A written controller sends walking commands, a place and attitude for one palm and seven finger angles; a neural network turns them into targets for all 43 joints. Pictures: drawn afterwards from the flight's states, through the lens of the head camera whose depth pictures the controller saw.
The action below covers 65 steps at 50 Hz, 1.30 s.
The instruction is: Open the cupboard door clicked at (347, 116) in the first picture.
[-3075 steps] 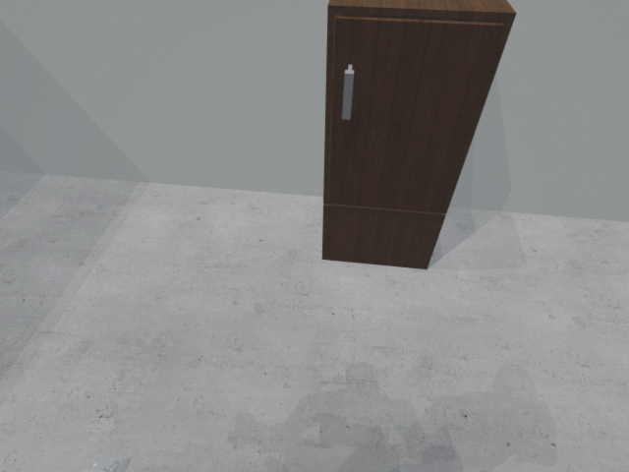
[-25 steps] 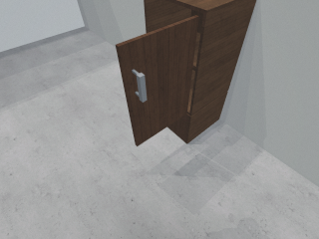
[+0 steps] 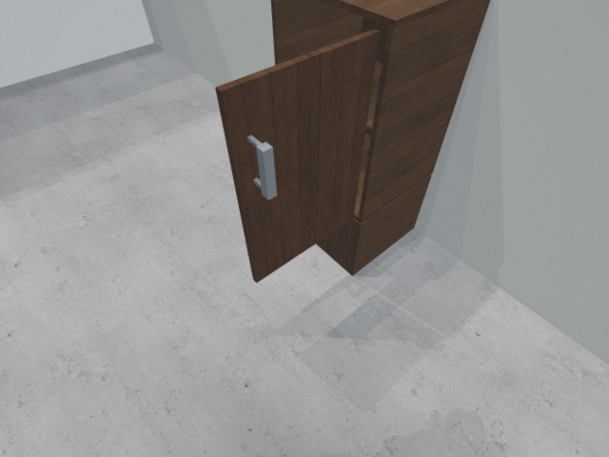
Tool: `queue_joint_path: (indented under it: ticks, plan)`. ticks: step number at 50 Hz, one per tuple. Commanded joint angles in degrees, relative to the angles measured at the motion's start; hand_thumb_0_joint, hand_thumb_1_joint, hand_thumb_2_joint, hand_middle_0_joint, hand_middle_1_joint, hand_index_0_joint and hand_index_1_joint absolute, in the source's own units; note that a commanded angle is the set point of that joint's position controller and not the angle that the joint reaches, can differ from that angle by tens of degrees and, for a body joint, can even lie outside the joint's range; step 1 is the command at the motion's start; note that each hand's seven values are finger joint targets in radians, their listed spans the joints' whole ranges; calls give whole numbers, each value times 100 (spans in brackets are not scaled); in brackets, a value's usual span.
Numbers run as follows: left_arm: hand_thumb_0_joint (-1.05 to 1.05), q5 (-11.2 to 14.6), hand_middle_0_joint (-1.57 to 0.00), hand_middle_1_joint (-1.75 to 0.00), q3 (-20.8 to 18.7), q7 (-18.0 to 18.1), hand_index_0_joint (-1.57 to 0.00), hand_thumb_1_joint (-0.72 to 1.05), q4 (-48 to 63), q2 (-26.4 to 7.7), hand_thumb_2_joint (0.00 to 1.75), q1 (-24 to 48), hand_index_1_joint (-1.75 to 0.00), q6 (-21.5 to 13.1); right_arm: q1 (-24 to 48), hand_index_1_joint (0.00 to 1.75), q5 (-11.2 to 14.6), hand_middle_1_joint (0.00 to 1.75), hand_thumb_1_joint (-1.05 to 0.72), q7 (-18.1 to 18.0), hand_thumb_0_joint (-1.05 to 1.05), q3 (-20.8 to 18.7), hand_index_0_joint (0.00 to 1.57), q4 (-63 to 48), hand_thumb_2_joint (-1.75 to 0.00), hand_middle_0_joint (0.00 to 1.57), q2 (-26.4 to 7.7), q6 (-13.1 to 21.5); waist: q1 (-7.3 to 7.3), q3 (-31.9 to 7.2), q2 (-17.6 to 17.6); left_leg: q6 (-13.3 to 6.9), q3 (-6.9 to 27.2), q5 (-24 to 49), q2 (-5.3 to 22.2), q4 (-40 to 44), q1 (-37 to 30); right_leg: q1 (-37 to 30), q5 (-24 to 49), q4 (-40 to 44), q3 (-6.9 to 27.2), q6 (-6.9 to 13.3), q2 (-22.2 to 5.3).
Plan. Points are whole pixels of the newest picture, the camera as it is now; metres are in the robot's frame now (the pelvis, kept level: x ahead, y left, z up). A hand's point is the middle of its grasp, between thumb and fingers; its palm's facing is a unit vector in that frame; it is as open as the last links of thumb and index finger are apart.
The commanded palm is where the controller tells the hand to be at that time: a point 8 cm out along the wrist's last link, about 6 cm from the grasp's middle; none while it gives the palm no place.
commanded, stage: look to check the result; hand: left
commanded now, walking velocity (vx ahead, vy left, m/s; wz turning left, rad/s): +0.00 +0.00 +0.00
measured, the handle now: (261, 167) +0.64 +0.13 -0.01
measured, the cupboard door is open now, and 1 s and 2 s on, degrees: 89 89 89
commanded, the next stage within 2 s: stand and wait in 0.42 s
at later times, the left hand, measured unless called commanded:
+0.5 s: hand out of the picture +0.06 +0.22 -0.16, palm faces -0.01 -0.95 -0.30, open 7.4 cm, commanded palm none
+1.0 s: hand out of the picture +0.09 +0.22 -0.16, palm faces -0.02 -0.95 -0.32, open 7.4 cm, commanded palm none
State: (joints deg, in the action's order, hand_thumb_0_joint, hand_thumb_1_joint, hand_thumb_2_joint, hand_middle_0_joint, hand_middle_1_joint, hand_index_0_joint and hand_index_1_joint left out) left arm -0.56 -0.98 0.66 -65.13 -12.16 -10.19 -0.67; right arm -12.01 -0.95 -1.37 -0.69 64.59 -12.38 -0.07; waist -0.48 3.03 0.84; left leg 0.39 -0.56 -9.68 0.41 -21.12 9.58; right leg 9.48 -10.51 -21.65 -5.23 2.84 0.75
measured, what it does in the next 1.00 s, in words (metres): stands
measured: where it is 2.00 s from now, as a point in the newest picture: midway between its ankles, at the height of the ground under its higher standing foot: outside the picture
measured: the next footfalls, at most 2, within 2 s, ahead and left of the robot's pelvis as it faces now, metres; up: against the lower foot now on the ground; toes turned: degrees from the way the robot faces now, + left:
none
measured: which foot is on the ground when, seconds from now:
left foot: down 0.00-1.00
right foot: down 0.00-1.00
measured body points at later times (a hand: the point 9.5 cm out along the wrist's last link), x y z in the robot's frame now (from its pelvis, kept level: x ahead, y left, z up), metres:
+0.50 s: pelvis +0.01 -0.01 +0.00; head +0.03 -0.02 +0.45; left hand +0.07 +0.27 -0.14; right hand +0.06 -0.28 -0.15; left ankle +0.02 +0.12 -0.75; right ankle +0.02 -0.09 -0.75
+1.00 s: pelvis +0.03 -0.01 +0.00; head +0.04 -0.02 +0.45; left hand +0.10 +0.27 -0.13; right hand +0.07 -0.29 -0.15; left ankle +0.02 +0.12 -0.75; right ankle +0.02 -0.09 -0.75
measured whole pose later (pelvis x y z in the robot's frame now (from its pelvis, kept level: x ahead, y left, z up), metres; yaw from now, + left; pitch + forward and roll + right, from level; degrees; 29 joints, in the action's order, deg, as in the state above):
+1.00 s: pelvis +0.03 -0.01 +0.00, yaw -1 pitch -2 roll +0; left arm -0.5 -0.9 0.5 -65.3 -16.1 -7.6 -1.2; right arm -8.8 -0.8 -1.0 -0.5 65.0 -16.9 -0.1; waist -0.6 2.8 1.3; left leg 1.2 -1.2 -10.0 1.4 -17.1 5.5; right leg 5.8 -10.6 -17.7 -4.4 3.3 1.9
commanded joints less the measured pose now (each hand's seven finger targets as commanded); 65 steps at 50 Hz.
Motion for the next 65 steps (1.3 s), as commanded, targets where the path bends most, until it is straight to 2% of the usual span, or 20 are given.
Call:
queue_joint_path:
  ticks: [1,9,11,20,22,30,34,45,48,55,59,65]
  plan:
    - [0,-1,-20,-30,-169,84,-20,90,237,-976,90,-77,-30,-110,-77,30,-20,30,-90,-25,0,-126,20,-198,-90,20,-826,68,10,-172,36,-206,476,443,552,330,-54,-54,189,617,814,55,-792]
    - [0,-1,-20,-30,-167,77,-20,90,196,-1099,90,-10,-30,-124,93,30,-16,30,-90,-22,0,-125,20,-195,-90,20,-993,73,11,-219,-73,-209,489,552,584,407,-214,-120,403,666,826,41,-794]
    - [0,-4,-20,-30,-169,80,-20,90,199,-1146,90,36,-30,-122,138,30,-15,30,-90,-17,0,-128,20,-203,-90,20,-1022,57,1,-120,-55,-203,472,460,584,427,-198,-62,304,721,848,37,-798]
    - [0,-4,-20,-30,-184,77,-20,90,216,-1302,90,123,-30,-138,245,30,-13,30,-90,1,0,-130,20,-203,-90,20,-1179,48,12,-132,-132,-184,448,400,571,446,-242,-102,208,841,894,14,-810]
    - [0,2,-20,-30,-184,74,-20,90,215,-1309,90,150,-30,-138,248,30,-24,30,-90,2,0,-120,20,-192,-90,20,-1172,60,11,-188,-57,-183,459,511,585,454,-264,-179,380,798,884,21,-821]
    - [0,5,-20,-30,-211,85,-20,90,252,-1433,90,192,-30,-159,268,30,-5,30,-90,-2,0,-135,20,-203,-90,20,-1282,71,32,-321,-120,-167,423,629,580,435,-299,-360,801,776,897,-45,-839]
    - [0,13,-20,-30,-200,79,-20,90,255,-1416,90,238,-30,-161,298,30,-17,30,-90,-8,0,-123,20,-200,-90,20,-1300,88,22,-359,-2,-157,433,776,626,468,-343,-430,1009,714,881,6,-839]
    - [0,4,-20,-30,-205,77,-20,90,291,-1493,90,288,-30,-168,357,30,-2,30,-90,3,0,-136,20,-218,-90,20,-1397,89,25,-294,-132,-163,449,735,638,519,-429,-357,906,788,914,-3,-822]
    - [0,9,-20,-30,-199,74,-20,90,289,-1486,90,311,-30,-171,354,30,-11,30,-90,1,0,-132,20,-209,-90,20,-1399,100,13,-372,-41,-164,448,814,662,538,-472,-428,1032,752,916,15,-836]
    - [0,2,-20,-30,-201,69,-20,90,290,-1540,90,314,-30,-174,423,30,4,30,-90,11,0,-140,20,-220,-90,20,-1459,91,15,-277,-49,-157,430,652,651,572,-488,-302,787,844,968,3,-823]
    - [0,8,-20,-30,-190,65,-20,90,275,-1545,90,318,-30,-180,416,30,-7,30,-90,7,0,-134,20,-212,-90,20,-1469,107,5,-418,-73,-161,442,779,675,572,-546,-418,996,781,959,19,-828]
    - [0,4,-20,-30,-202,74,-20,90,284,-1593,90,318,-30,-188,456,30,9,30,-90,4,0,-147,20,-234,-90,20,-1517,103,13,-330,-142,-164,424,816,666,557,-576,-348,1125,804,972,-7,-824]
